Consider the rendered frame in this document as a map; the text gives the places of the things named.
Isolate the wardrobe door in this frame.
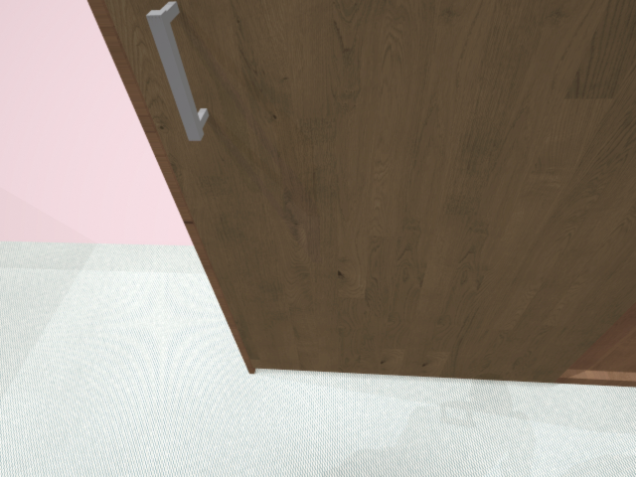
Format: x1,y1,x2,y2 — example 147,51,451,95
104,0,636,383
569,302,636,373

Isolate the handle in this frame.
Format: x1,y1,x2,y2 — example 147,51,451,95
146,1,209,141

